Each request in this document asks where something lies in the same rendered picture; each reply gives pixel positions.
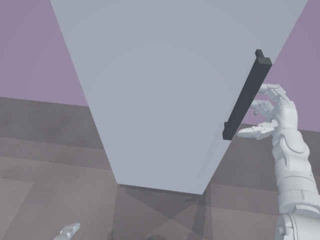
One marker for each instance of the handle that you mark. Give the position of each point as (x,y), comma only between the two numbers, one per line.
(256,77)

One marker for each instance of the fridge door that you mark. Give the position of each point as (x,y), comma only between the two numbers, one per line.
(161,77)

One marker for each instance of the robot right forearm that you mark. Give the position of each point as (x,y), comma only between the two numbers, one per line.
(295,181)

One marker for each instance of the left robot hand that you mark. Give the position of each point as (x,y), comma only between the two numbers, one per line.
(68,231)

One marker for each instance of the robot right upper arm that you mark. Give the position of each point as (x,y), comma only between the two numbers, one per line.
(293,226)

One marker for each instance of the right robot hand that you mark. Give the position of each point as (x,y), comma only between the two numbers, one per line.
(284,114)

